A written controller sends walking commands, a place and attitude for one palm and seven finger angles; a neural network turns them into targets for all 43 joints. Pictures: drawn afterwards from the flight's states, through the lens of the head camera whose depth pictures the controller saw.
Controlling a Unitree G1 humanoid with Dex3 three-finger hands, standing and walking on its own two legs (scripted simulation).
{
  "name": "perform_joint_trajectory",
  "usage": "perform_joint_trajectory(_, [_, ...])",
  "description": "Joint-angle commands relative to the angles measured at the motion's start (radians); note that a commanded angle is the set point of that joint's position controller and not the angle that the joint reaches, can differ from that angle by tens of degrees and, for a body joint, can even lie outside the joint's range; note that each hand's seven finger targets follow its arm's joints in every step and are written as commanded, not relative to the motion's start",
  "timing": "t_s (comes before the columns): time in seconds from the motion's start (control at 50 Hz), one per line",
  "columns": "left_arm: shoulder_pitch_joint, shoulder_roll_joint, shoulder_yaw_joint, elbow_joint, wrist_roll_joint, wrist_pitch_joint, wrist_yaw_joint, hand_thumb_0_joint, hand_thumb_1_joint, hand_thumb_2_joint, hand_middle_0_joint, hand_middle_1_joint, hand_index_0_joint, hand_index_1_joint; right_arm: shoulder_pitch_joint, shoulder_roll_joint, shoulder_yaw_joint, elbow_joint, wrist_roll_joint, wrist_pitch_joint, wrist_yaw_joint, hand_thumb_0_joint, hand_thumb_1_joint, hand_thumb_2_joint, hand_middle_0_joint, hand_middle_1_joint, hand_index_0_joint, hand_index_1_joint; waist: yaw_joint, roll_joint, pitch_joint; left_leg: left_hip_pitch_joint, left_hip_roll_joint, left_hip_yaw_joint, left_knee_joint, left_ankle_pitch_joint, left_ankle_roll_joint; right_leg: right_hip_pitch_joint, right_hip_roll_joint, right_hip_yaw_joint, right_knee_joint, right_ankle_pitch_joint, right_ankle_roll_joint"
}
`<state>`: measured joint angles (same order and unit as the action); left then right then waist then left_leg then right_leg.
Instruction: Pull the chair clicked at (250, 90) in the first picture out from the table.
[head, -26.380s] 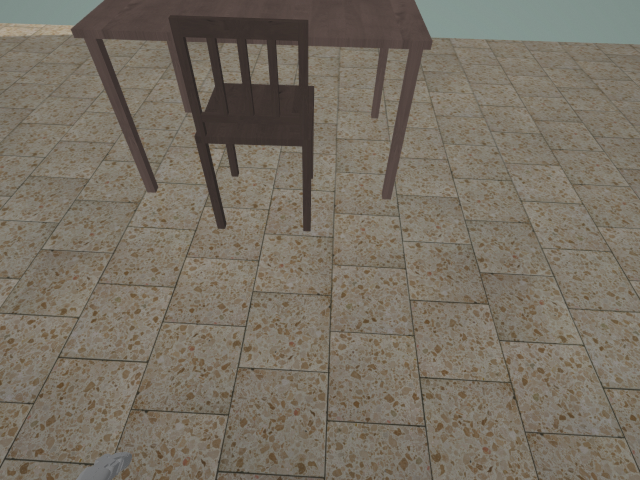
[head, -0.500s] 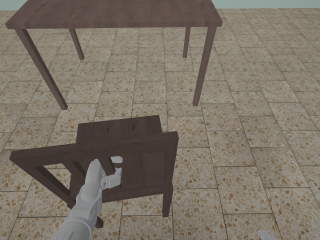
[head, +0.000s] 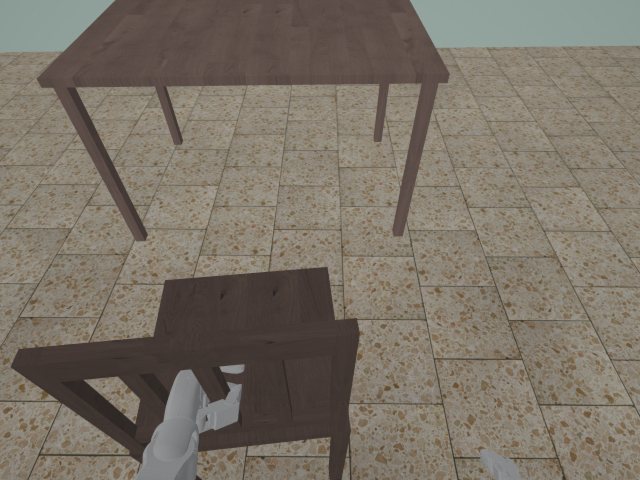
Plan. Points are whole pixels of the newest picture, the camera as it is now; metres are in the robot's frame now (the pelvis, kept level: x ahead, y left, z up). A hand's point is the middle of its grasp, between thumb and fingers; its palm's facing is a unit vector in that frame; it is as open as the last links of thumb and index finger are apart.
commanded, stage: stop walking, hand still on the chair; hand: left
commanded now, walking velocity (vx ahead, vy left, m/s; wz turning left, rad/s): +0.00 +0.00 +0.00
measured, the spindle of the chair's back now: (220, 396) +0.25 +0.16 -0.10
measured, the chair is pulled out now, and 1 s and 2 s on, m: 0.71 0.71 0.71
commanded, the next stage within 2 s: open the thumb and straighten the fingers in 0.10 s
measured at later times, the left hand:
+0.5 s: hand (223, 396) +0.24 +0.15 -0.07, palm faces +0.06 -0.98 -0.16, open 9.6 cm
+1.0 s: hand (221, 395) +0.25 +0.16 -0.07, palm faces +0.08 -0.98 -0.16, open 17.2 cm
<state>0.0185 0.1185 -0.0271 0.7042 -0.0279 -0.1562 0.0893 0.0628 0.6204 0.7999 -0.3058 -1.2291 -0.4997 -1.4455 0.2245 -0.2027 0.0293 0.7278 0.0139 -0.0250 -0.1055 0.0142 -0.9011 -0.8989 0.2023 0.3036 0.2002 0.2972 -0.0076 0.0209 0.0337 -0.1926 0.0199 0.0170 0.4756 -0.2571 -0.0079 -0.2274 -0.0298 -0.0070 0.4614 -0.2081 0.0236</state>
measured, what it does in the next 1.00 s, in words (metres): stands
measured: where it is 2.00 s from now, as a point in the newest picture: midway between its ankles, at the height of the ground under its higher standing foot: outside the picture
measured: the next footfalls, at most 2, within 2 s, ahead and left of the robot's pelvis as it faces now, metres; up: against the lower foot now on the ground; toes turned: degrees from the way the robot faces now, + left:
none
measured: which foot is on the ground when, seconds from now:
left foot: down 0.00-1.00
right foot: down 0.00-1.00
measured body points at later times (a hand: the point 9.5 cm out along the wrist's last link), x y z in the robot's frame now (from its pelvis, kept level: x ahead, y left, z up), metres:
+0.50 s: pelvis +0.00 -0.01 -0.02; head +0.04 -0.02 +0.43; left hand +0.24 +0.21 -0.06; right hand +0.16 -0.26 -0.11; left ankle +0.00 +0.12 -0.74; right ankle +0.03 -0.13 -0.74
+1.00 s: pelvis +0.03 -0.01 -0.04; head +0.07 -0.02 +0.41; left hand +0.24 +0.21 -0.06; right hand +0.21 -0.26 -0.12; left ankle +0.00 +0.12 -0.74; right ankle +0.03 -0.13 -0.74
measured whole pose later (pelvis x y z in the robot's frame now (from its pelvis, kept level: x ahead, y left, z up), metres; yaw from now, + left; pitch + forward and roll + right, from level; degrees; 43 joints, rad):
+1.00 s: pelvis +0.03 -0.01 -0.04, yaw +3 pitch +11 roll -1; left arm 0.30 0.19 0.01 0.08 -0.08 0.14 0.02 -0.01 -0.54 0.20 -0.04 -0.11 -0.04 -0.12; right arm 0.23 -0.26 0.01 0.54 0.03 -0.13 -0.09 0.02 -0.90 -0.90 0.20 0.30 0.20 0.30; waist -0.04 0.04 -0.11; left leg -0.58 0.02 -0.05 0.85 -0.46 -0.02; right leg -0.59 -0.04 -0.06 0.83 -0.43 0.01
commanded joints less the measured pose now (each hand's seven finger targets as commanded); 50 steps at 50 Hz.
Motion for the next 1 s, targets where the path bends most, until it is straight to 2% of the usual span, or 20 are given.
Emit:
perform_joint_trajectory(0.0, [-0.169, 0.149, 0.022, -0.203, 0.021, -0.035, 0.010, 0.000, 0.900, 0.900, -0.500, -1.450, -0.500, -1.450, -0.057, -0.132, -0.051, -0.132, 0.005, -0.047, -0.012, 0.000, -0.900, -0.900, 0.200, 0.300, 0.200, 0.300, -0.013, -0.007, -0.185, 0.085, 0.089, -0.070, -0.065, 0.292, 0.031, 0.068, -0.076, 0.058, -0.050, 0.259, -0.042])
perform_joint_trajectory(0.06, [-0.158, 0.135, 0.019, -0.202, 0.020, -0.028, 0.012, 0.000, 0.900, 0.900, -0.500, -1.450, -0.500, -1.450, -0.071, -0.129, -0.050, -0.144, 0.004, -0.038, -0.012, 0.000, -0.900, -0.900, 0.200, 0.300, 0.200, 0.300, -0.010, -0.028, -0.185, 0.082, 0.090, -0.075, -0.067, 0.274, 0.028, 0.075, -0.079, 0.063, -0.057, 0.248, -0.043])
perform_joint_trajectory(0.16, [-0.159, 0.142, 0.025, -0.204, 0.016, -0.018, 0.016, 0.000, 0.900, 0.900, -0.500, -1.450, -0.500, -1.450, -0.083, -0.126, -0.048, -0.154, 0.005, -0.025, -0.014, 0.000, -0.900, -0.900, 0.200, 0.300, 0.200, 0.300, -0.008, -0.001, -0.165, 0.067, 0.085, -0.070, -0.080, 0.192, 0.027, 0.060, -0.083, 0.069, -0.088, 0.168, -0.043])
perform_joint_trajectory(0.18, [-0.180, 0.225, 0.097, -0.310, 0.017, -0.027, 0.026, 0.000, 0.900, 0.900, -0.500, -1.450, -0.500, -1.450, -0.086, -0.130, -0.052, -0.168, 0.006, -0.024, -0.015, 0.000, -0.900, -0.900, 0.200, 0.300, 0.200, 0.300, -0.003, -0.006, -0.167, 0.061, 0.085, -0.077, -0.083, 0.191, 0.028, 0.077, -0.085, 0.071, -0.093, 0.170, -0.042])
perform_joint_trajectory(0.2, [-0.047, 0.137, 0.026, -0.214, -0.038, 0.030, 0.003, 0.000, 0.779, 0.842, -0.500, -1.450, -0.500, -1.450, -0.081, -0.179, -0.072, -0.166, 0.051, -0.032, 0.013, 0.000, -0.900, -0.900, 0.200, 0.300, 0.200, 0.300, -0.057, -0.052, -0.180, -0.057, 0.042, -0.036, -0.063, 0.104, 0.013, 0.039, -0.053, -0.021, -0.028, 0.088, -0.040])
perform_joint_trajectory(0.22, [-0.077, 0.133, 0.055, -0.258, -0.062, 0.024, -0.010, 0.000, 0.658, 0.783, -0.500, -1.450, -0.500, -1.450, -0.091, -0.161, -0.057, -0.186, 0.058, -0.039, 0.034, 0.000, -0.900, -0.900, 0.200, 0.300, 0.200, 0.300, -0.035, -0.114, -0.124, -0.118, 0.040, -0.028, -0.044, 0.041, 0.020, -0.019, -0.045, -0.032, -0.010, 0.042, -0.032])
perform_joint_trajectory(0.26, [-0.093, 0.180, 0.093, -0.381, -0.063, -0.001, -0.033, 0.000, 0.417, 0.667, -0.500, -1.450, -0.500, -1.450, -0.119, -0.157, -0.069, -0.216, 0.049, -0.060, 0.042, 0.000, -0.900, -0.900, 0.200, 0.300, 0.200, 0.300, -0.024, -0.023, -0.176, -0.139, 0.021, -0.009, -0.012, -0.008, 0.026, -0.038, -0.037, -0.022, 0.009, -0.014, -0.033])
perform_joint_trajectory(0.3, [-0.073, 0.180, 0.077, -0.449, -0.059, 0.000, -0.041, 0.000, 0.175, 0.550, -0.500, -1.450, -0.500, -1.450, -0.117, -0.152, -0.067, -0.232, 0.048, -0.080, 0.049, 0.000, -0.900, -0.900, 0.200, 0.300, 0.200, 0.300, -0.028, 0.047, -0.192, -0.155, 0.014, -0.005, 0.019, -0.027, 0.024, -0.065, -0.032, -0.023, 0.033, -0.035, -0.039])
perform_joint_trajectory(0.38, [-0.029, 0.139, 0.041, -0.487, -0.046, 0.042, -0.048, 0.000, -0.308, 0.317, -0.500, -1.450, -0.500, -1.450, -0.106, -0.155, -0.064, -0.265, 0.039, -0.110, 0.054, 0.000, -0.900, -0.900, 0.200, 0.300, 0.200, 0.300, -0.029, 0.052, -0.218, -0.206, 0.007, -0.010, 0.080, -0.033, 0.024, -0.134, -0.022, -0.040, 0.091, -0.053, -0.035])
perform_joint_trajectory(0.4, [-0.003, 0.158, 0.058, -0.478, -0.052, 0.062, -0.046, 0.000, -0.429, 0.258, -0.475, -1.378, -0.475, -1.378, -0.097, -0.164, -0.067, -0.264, 0.041, -0.113, 0.053, 0.000, -0.900, -0.900, 0.200, 0.300, 0.200, 0.300, -0.031, 0.014, -0.220, -0.220, 0.010, -0.018, 0.089, -0.033, 0.024, -0.139, -0.018, -0.042, 0.100, -0.053, -0.035])
perform_joint_trajectory(0.42, [-0.041, 0.265, 0.157, -0.524, -0.054, 0.073, -0.038, 0.000, -0.550, 0.200, -0.450, -1.305, -0.450, -1.305, -0.090, -0.179, -0.072, -0.266, 0.040, -0.113, 0.047, 0.000, -0.900, -0.900, 0.200, 0.300, 0.200, 0.300, -0.016, 0.024, -0.264, -0.222, 0.006, -0.017, 0.099, -0.027, 0.026, -0.122, -0.021, -0.032, 0.111, -0.043, -0.032])
perform_joint_trajectory(0.48, [-0.012, 0.172, 0.096, -0.559, -0.062, 0.118, -0.043, 0.000, -0.550, 0.200, -0.375, -1.087, -0.375, -1.087, -0.092, -0.167, -0.064, -0.290, 0.037, -0.130, 0.035, 0.000, -0.900, -0.900, 0.200, 0.300, 0.200, 0.300, -0.027, -0.032, -0.281, -0.244, 0.000, -0.012, 0.126, -0.013, 0.027, -0.141, -0.016, -0.045, 0.140, -0.026, -0.023])
perform_joint_trajectory(0.54, [0.037, 0.149, 0.076, -0.592, -0.072, 0.148, -0.055, 0.000, -0.550, 0.200, -0.300, -0.870, -0.300, -0.870, -0.075, -0.176, -0.067, -0.295, 0.034, -0.146, 0.030, 0.000, -0.900, -0.900, 0.200, 0.300, 0.200, 0.300, -0.031, -0.044, -0.302, -0.248, 0.001, -0.019, 0.160, 0.040, 0.025, -0.157, -0.012, -0.056, 0.175, 0.032, -0.024])
perform_joint_trajectory(0.6, [0.092, 0.166, 0.088, -0.639, -0.069, 0.169, -0.058, 0.000, -0.550, 0.200, -0.225, -0.652, -0.225, -0.652, -0.061, -0.180, -0.069, -0.303, 0.030, -0.158, 0.025, 0.000, -0.900, -0.900, 0.200, 0.300, 0.200, 0.300, -0.024, -0.044, -0.329, -0.257, -0.003, -0.017, 0.194, 0.095, 0.025, -0.150, -0.014, -0.055, 0.204, 0.099, -0.026])
perform_joint_trajectory(0.68, [0.097, 0.182, 0.097, -0.700, -0.056, 0.191, -0.056, 0.000, -0.550, 0.200, -0.125, -0.363, -0.125, -0.363, -0.038, -0.176, -0.067, -0.314, 0.026, -0.162, 0.020, 0.000, -0.900, -0.900, 0.200, 0.300, 0.200, 0.300, -0.037, -0.066, -0.331, -0.280, -0.006, -0.018, 0.231, 0.119, 0.028, -0.170, -0.015, -0.056, 0.233, 0.136, -0.019])
perform_joint_trajectory(0.7, [0.085, 0.234, 0.144, -0.706, -0.055, 0.196, -0.055, 0.000, -0.550, 0.200, -0.100, -0.290, -0.100, -0.290, -0.034, -0.181, -0.070, -0.309, 0.025, -0.161, 0.015, 0.000, -0.900, -0.900, 0.200, 0.300, 0.200, 0.300, -0.031, -0.040, -0.326, -0.286, -0.006, -0.017, 0.238, 0.129, 0.028, -0.167, -0.016, -0.050, 0.234, 0.152, -0.024])
perform_joint_trajectory(0.78, [0.162, 0.189, 0.108, -0.760, -0.056, 0.212, -0.065, 0.000, -0.550, 0.200, 0.000, 0.000, 0.000, 0.000, -0.029, -0.169, -0.065, -0.325, 0.025, -0.166, 0.012, 0.000, -0.900, -0.900, 0.200, 0.300, 0.200, 0.300, -0.031, -0.011, -0.339, -0.281, -0.008, -0.016, 0.263, 0.166, 0.027, -0.177, -0.018, -0.058, 0.257, 0.182, -0.023])
perform_joint_trajectory(0.8, [0.157, 0.188, 0.098, -0.775, -0.055, 0.217, -0.067, 0.000, -0.550, 0.200, 0.000, 0.000, 0.000, 0.000, -0.029, -0.170, -0.066, -0.326, 0.026, -0.169, 0.011, 0.000, -0.900, -0.900, 0.200, 0.300, 0.200, 0.300, -0.038, 0.015, -0.332, -0.276, -0.007, -0.019, 0.268, 0.182, 0.027, -0.186, -0.019, -0.060, 0.259, 0.194, -0.027])
perform_joint_trajectory(0.88, [0.213, 0.182, 0.092, -0.806, -0.049, 0.237, -0.058, 0.000, -0.550, 0.200, 0.000, 0.000, 0.000, 0.000, -0.019, -0.167, -0.069, -0.335, 0.022, -0.168, 0.011, 0.000, -0.900, -0.900, 0.200, 0.300, 0.200, 0.300, -0.036, -0.034, -0.342, -0.287, -0.005, -0.023, 0.290, 0.201, 0.026, -0.192, -0.020, -0.070, 0.279, 0.221, -0.023])
perform_joint_trajectory(0.98, [0.259, 0.200, 0.112, -0.840, -0.050, 0.257, -0.050, 0.000, -0.550, 0.200, 0.000, 0.000, 0.000, 0.000, -0.022, -0.166, -0.072, -0.344, 0.023, -0.161, 0.007, 0.000, -0.900, -0.900, 0.200, 0.300, 0.200, 0.300, -0.028, -0.024, -0.344, -0.313, -0.009, -0.021, 0.305, 0.181, 0.025, -0.198, -0.022, -0.068, 0.288, 0.206, -0.022])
